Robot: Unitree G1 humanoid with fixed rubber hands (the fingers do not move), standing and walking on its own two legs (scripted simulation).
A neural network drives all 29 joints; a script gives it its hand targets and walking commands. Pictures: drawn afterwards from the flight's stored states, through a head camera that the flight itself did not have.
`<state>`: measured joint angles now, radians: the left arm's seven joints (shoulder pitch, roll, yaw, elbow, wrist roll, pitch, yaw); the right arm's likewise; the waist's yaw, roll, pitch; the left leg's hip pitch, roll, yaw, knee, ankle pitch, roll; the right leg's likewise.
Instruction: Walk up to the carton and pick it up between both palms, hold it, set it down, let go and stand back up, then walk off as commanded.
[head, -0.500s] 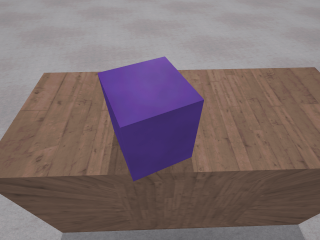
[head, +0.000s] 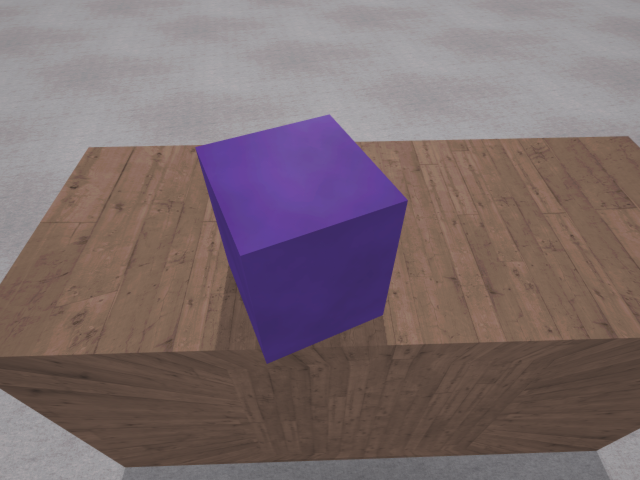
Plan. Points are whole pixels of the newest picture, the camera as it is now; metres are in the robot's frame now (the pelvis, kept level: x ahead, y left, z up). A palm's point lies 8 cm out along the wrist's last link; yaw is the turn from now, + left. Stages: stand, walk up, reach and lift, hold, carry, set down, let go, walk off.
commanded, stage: stand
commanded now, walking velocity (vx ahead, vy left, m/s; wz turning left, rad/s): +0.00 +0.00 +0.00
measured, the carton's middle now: (298, 239) +0.45 +0.05 +0.05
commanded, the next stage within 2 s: walk up in 0.28 s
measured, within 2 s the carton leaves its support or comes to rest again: neither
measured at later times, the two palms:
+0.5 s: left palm out of the picture +0.05 +0.27 -0.13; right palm out of the picture +0.05 -0.28 -0.13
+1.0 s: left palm out of the picture -0.02 +0.24 -0.10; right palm out of the picture +0.02 -0.33 -0.14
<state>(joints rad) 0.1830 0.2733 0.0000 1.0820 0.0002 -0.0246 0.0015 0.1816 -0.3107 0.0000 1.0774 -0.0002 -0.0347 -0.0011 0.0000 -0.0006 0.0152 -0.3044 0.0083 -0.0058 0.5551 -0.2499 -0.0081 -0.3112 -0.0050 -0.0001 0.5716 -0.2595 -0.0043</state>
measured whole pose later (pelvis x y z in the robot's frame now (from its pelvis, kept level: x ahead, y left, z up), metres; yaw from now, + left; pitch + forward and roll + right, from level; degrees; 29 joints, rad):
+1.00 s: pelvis -0.10 -0.05 -0.01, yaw +1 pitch -4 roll +4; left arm 0.16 0.31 0.00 0.80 0.00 0.02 0.00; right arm 0.14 -0.37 -0.02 0.77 0.00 0.06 -0.02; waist 0.01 0.01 0.26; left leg -0.44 -0.12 -0.14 1.23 -0.48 -0.01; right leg -0.36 -0.02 0.00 0.71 -0.29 -0.07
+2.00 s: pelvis -0.36 -0.02 -0.02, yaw +3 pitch -3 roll +2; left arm 0.16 0.37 0.02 0.81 0.00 0.00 0.01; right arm 0.23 -0.40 -0.05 0.80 0.00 0.04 -0.01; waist -0.01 0.01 0.17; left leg -0.52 -0.10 -0.16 1.11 -0.41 0.02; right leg -0.38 0.01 -0.02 0.79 -0.36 -0.06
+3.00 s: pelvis -0.34 +0.01 -0.01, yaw +4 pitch -1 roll +0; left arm 0.18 0.37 0.02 1.02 0.00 -0.02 -0.02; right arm 0.24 -0.40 -0.05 1.00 0.00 -0.04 0.01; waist -0.01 0.01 -0.01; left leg -0.33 -0.01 -0.05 0.75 -0.49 0.01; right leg -0.36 -0.01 -0.02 0.72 -0.40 -0.05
